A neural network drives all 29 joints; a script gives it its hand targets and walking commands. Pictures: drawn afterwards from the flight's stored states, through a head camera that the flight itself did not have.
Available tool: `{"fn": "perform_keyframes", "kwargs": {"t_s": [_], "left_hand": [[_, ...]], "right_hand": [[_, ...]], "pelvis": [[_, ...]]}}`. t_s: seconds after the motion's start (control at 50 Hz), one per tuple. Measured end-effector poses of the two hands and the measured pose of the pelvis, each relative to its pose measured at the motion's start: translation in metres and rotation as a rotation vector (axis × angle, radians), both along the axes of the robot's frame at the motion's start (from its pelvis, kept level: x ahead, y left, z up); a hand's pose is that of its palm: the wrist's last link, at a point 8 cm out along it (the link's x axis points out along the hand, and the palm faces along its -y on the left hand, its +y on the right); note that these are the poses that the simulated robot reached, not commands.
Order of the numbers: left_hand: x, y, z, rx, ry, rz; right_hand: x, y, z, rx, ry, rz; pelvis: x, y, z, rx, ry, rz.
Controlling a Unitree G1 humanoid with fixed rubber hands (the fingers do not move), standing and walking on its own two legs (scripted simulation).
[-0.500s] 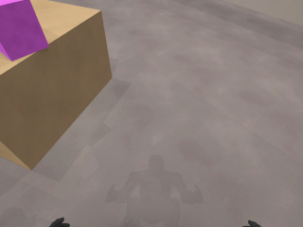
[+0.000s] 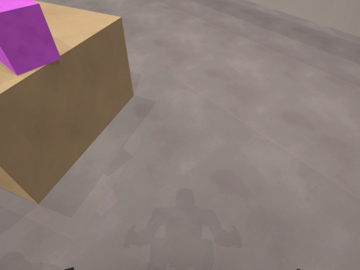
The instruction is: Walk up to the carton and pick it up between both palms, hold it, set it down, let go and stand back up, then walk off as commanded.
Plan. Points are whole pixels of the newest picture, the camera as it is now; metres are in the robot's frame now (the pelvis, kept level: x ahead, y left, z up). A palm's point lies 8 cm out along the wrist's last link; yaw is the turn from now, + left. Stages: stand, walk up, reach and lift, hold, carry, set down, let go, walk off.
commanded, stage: stand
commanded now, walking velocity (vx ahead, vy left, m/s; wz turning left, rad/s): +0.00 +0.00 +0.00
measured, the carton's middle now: (17, 34) +1.04 +0.76 +0.03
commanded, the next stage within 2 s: none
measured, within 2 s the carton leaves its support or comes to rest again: neither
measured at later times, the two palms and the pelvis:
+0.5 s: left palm out of the picture +0.08 +0.28 -0.11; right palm out of the picture +0.08 -0.30 -0.10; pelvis +0.00 +0.00 +0.00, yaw +0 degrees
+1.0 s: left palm out of the picture +0.08 +0.28 -0.11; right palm out of the picture +0.08 -0.30 -0.10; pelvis +0.00 +0.00 +0.00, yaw +0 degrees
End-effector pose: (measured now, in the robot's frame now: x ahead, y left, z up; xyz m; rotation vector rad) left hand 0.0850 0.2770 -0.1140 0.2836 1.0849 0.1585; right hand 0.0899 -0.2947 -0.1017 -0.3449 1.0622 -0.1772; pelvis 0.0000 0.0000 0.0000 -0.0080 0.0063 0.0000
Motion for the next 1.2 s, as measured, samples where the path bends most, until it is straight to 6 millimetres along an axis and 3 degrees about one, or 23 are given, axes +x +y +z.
{"fn": "perform_keyframes", "kwargs": {"t_s": [0.26, 1.2], "left_hand": [[-0.007, 0.0, 0.0, -0.001, 0.014, 0.005], [-0.005, 0.0, 0.001, -0.001, 0.028, 0.008]], "right_hand": [[-0.011, -0.002, -0.001, -0.001, 0.028, -0.007], [-0.011, -0.003, -0.001, 0.001, 0.051, -0.017]], "pelvis": [[-0.003, 0.0, 0.002, 0.001, 0.004, 0.0], [0.001, -0.001, 0.004, 0.001, 0.016, -0.001]]}}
